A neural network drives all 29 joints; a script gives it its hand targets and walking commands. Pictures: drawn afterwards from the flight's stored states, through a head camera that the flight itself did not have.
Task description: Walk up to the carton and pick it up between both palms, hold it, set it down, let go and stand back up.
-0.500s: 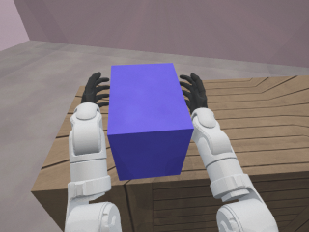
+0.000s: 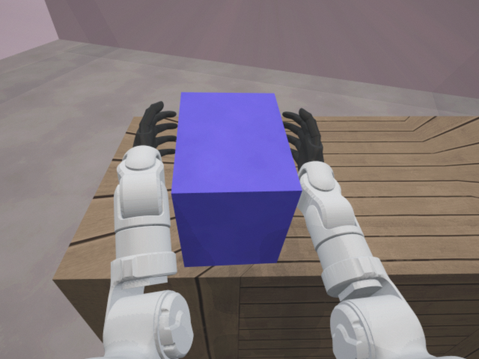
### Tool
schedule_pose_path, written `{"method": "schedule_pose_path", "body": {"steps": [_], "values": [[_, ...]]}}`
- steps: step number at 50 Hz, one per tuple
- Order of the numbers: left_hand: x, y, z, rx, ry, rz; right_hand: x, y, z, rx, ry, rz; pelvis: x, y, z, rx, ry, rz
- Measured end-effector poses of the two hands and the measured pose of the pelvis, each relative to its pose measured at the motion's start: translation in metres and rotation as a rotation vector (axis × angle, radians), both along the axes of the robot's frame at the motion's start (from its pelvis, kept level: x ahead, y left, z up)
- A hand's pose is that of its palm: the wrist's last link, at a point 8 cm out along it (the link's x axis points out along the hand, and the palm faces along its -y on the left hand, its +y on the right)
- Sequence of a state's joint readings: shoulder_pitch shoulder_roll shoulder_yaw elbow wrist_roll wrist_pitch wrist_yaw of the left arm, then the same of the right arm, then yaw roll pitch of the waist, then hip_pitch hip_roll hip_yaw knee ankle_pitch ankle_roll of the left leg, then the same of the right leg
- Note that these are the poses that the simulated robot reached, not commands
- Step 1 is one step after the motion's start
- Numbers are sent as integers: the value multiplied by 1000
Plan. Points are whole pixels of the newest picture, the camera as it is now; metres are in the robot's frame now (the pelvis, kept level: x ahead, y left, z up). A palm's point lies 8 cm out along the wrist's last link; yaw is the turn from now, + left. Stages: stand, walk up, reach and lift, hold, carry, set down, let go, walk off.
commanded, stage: hold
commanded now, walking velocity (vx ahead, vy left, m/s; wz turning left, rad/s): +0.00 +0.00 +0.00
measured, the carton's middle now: (229, 179) +0.38 +0.02 +0.14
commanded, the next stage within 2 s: none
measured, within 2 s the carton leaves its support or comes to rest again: neither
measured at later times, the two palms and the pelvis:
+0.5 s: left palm (144, 158) +0.35 +0.14 +0.21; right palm (313, 160) +0.35 -0.11 +0.20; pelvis +0.00 +0.01 +0.00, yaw +0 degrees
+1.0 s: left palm (144, 152) +0.38 +0.15 +0.21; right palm (302, 156) +0.38 -0.10 +0.19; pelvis +0.01 +0.00 +0.00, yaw +0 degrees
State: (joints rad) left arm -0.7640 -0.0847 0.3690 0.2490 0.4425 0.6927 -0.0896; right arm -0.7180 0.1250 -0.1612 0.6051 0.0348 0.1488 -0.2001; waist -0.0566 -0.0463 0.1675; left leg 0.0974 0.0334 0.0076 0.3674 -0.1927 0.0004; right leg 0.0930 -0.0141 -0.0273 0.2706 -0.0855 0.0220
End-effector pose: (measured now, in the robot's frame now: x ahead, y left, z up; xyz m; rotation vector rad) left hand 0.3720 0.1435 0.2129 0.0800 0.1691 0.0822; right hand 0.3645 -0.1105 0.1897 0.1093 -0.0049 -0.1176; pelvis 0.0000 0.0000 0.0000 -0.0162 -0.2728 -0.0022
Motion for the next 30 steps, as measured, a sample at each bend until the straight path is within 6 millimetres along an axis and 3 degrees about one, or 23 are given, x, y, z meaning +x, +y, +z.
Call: {"method": "schedule_pose_path", "body": {"steps": [7, 11, 21, 30], "values": [[19, 5, -2, 4, -6, -1, 19, 4, 4, -45, -9, 1, 16, 4, 1, -5, 28, 0], [18, 9, -3, 21, -28, 6, 23, 8, 10, -65, -32, 15, 23, 7, 2, -9, 37, 0], [-9, 6, -4, 36, -29, -2, -6, 5, 9, -61, -34, 9, 14, 10, 2, -12, 24, 0], [-24, -8, 13, 29, -46, -20, -26, -8, 12, 23, -48, -13, -5, 6, 1, -7, -5, 2]]}}
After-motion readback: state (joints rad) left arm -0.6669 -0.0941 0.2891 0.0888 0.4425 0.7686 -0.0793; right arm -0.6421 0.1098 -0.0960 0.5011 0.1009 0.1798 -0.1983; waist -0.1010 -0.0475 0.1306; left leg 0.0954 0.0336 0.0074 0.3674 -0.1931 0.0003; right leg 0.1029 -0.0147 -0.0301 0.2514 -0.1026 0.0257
